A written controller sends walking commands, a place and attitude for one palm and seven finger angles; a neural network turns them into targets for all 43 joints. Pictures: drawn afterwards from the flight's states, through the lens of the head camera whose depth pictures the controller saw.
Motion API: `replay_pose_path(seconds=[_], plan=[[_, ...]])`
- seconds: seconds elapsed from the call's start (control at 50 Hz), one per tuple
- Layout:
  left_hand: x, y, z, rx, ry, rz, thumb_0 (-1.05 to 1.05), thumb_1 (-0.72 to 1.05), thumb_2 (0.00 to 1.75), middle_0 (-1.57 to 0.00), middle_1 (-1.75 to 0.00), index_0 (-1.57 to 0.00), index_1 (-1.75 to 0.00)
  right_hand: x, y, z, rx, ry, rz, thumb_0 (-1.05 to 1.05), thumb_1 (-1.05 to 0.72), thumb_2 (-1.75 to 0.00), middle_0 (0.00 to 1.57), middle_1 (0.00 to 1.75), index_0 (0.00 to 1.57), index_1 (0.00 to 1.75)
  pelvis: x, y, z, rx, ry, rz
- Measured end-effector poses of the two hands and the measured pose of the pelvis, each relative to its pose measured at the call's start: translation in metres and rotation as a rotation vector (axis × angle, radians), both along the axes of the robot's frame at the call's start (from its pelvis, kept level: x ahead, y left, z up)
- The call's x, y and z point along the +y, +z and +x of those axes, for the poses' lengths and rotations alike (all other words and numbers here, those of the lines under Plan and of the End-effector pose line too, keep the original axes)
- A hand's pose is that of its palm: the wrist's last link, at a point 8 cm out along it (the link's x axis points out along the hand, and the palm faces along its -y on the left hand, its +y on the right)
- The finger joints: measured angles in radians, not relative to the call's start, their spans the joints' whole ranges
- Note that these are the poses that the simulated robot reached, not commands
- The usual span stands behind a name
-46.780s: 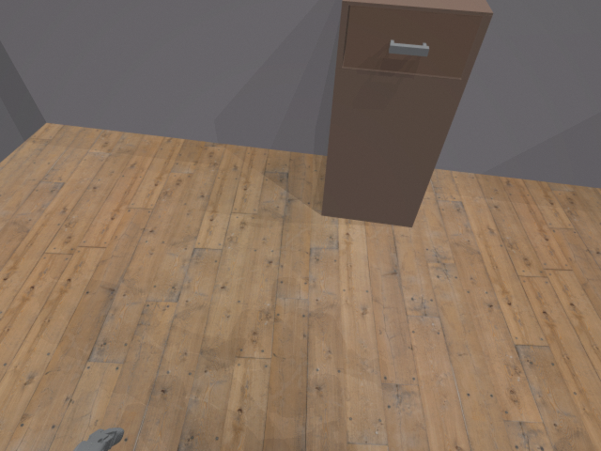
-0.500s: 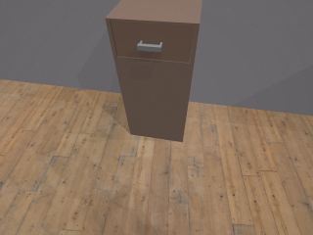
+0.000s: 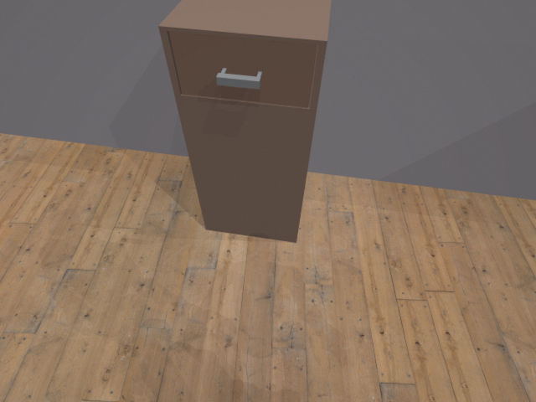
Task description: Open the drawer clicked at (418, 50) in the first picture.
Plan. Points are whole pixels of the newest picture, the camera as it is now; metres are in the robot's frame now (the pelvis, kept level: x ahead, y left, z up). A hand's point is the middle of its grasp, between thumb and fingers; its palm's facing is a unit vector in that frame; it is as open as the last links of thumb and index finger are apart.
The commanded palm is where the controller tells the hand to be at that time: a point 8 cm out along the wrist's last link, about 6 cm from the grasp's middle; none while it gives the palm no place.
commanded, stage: look to check the result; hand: left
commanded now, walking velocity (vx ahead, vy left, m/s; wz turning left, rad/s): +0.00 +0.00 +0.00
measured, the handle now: (240, 77) +0.86 +0.10 +0.02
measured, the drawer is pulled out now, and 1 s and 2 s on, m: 0.00 0.00 0.00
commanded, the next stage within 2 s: turn to face it in 0.44 s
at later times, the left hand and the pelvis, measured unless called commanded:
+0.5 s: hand out of the picture +0.06 +0.21 -0.17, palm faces -0.01 -0.96 -0.29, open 7.4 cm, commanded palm none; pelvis +0.02 -0.01 +0.00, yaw +0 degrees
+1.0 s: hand out of the picture +0.06 +0.18 -0.18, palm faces -0.05 -0.98 -0.21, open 7.4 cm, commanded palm none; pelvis +0.03 -0.01 -0.01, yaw -4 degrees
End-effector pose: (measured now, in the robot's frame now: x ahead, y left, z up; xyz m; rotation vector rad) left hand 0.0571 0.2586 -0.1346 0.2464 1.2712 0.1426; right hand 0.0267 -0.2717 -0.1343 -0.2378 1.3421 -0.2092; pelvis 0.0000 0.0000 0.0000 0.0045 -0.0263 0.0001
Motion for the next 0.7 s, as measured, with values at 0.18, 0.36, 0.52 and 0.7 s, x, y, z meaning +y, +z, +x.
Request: replay_pose_path(seconds=[0.18,0.36,0.52,0.7], plan=[[0.007,0.004,-0.007,0.035,0.022,0.032,0.01,0.91,0.90,-0.21,-0.30,-0.20,-0.30,0.004,-0.004,0.017,-0.009,0.014,0.022,0.01,-0.91,-0.89,0.20,0.30,0.20,0.30,-0.003,0.000,0.008,0.002,0.002,0.001],[0.005,0.005,-0.005,0.038,0.030,0.039,0.01,0.91,0.90,-0.20,-0.30,-0.20,-0.30,0.006,-0.005,0.036,-0.036,0.028,0.036,0.01,-0.91,-0.89,0.20,0.30,0.20,0.30,-0.005,0.000,0.015,0.002,0.001,0.004],[-0.002,0.004,0.003,0.027,0.029,0.025,0.01,0.91,0.90,-0.21,-0.30,-0.20,-0.30,0.002,-0.004,0.041,-0.041,0.028,0.028,0.01,-0.91,-0.89,0.20,0.30,0.20,0.30,-0.008,0.000,0.019,0.003,0.003,0.006],[-0.007,0.001,0.010,0.025,0.019,0.016,0.00,0.91,0.90,-0.21,-0.30,-0.20,-0.30,-0.004,-0.002,0.037,-0.034,0.007,0.011,0.01,-0.91,-0.89,0.20,0.30,0.20,0.30,-0.010,0.000,0.022,0.003,-0.013,0.004]])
